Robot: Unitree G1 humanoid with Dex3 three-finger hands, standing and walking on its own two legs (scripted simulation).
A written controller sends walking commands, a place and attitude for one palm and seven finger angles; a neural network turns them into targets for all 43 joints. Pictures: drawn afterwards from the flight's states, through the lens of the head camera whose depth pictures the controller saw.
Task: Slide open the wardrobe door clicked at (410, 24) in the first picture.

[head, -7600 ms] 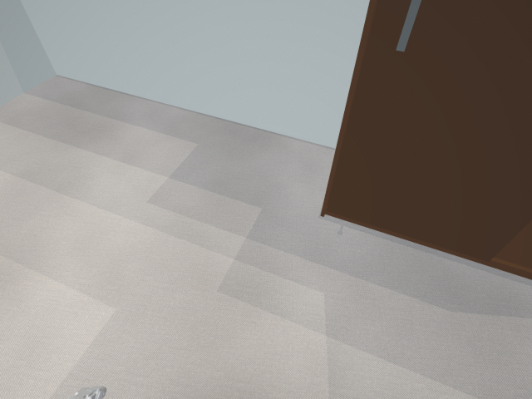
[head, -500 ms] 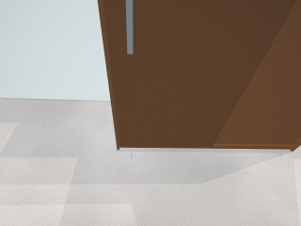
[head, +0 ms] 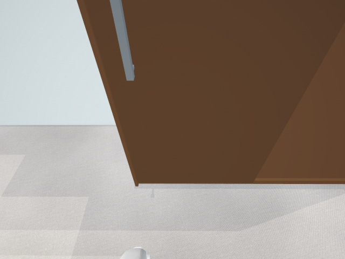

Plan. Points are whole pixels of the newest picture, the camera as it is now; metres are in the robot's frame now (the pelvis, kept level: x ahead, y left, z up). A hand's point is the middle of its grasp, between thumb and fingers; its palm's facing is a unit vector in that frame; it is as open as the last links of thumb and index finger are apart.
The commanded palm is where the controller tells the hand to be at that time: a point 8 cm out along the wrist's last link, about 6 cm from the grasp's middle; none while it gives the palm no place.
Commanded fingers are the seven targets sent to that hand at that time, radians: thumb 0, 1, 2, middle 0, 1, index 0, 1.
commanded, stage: take the last steps up to it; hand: left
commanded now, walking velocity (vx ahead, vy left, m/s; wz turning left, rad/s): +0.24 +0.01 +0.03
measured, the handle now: (124, 35) +0.64 +0.17 +0.22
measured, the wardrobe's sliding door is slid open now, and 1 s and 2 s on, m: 0.00 0.00 0.00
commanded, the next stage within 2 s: come to a stop and stand still in 0.20 s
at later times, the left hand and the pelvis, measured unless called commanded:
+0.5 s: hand (98, 254) +0.17 +0.22 -0.19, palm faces +0.04 -0.98 -0.19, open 7.3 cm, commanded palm none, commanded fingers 0.00 0.90 0.90 -0.20 -0.30 -0.20 -0.30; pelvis +0.14 +0.05 -0.01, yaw -1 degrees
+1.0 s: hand (105, 253) +0.17 +0.20 -0.17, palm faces +0.05 -0.97 -0.24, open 7.3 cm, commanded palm none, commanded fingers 0.00 0.90 0.90 -0.20 -0.30 -0.20 -0.30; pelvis +0.11 +0.01 -0.01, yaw -1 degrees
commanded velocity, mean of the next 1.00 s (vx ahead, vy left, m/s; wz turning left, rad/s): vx -0.01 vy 0.01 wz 0.00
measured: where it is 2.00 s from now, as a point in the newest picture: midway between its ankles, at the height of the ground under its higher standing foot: outside the picture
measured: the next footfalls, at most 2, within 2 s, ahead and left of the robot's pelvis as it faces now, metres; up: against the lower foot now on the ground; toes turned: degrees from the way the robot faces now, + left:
left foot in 0.20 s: +0.21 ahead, +0.14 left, +0.00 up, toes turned +8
right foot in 0.64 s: +0.22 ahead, -0.07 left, +0.00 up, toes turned -7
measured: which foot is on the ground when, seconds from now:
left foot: up 0.00-0.18, down 0.20-0.66, up 0.68-1.00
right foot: down 0.00-0.20, up 0.22-0.62, down 0.64-1.00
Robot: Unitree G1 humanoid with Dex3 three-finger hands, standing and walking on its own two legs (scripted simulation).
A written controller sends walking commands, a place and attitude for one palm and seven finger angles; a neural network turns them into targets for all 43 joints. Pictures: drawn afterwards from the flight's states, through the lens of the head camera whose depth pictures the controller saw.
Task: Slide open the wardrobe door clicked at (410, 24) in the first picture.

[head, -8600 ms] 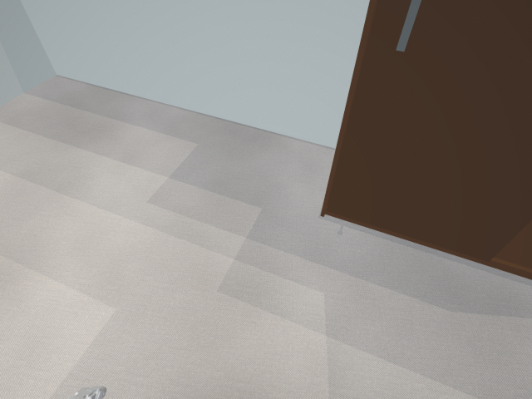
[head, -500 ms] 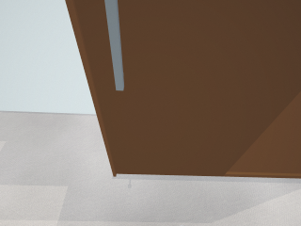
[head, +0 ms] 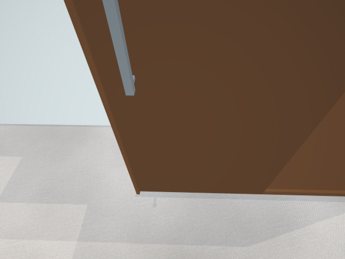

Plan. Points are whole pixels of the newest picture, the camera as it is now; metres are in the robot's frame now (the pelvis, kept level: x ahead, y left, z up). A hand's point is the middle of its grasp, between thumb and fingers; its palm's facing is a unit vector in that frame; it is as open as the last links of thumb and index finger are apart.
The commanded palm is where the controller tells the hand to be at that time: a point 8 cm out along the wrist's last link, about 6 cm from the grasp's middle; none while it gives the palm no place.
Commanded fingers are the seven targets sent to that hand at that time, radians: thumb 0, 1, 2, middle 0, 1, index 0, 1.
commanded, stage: come to a stop and stand still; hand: left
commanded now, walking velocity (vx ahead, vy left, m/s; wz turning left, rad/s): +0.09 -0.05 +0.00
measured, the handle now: (122, 44) +0.53 +0.16 +0.22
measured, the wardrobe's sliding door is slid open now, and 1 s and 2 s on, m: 0.00 0.00 0.00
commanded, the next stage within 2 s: look again from close up in 0.80 s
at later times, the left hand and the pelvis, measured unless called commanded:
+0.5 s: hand out of the picture -0.03 +0.18 -0.18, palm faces +0.02 -0.98 -0.18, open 7.3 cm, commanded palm none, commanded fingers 0.00 0.90 0.90 -0.20 -0.30 -0.20 -0.30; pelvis +0.00 +0.02 +0.00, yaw +0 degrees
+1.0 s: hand out of the picture +0.01 +0.18 -0.17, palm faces +0.02 -0.97 -0.22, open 7.3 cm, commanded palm none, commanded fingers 0.00 0.90 0.90 -0.20 -0.30 -0.20 -0.30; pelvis +0.00 +0.00 +0.00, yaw +0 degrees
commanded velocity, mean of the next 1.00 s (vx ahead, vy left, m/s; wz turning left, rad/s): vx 0.01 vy -0.03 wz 0.00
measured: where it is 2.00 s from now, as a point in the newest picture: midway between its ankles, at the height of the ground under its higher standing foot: outside the picture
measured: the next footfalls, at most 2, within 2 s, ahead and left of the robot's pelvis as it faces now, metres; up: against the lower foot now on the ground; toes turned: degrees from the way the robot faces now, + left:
left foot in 0.06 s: +0.05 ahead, +0.12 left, +0.00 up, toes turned +1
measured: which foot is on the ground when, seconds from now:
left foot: up 0.00-0.04, down 0.06-1.00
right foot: down 0.00-1.00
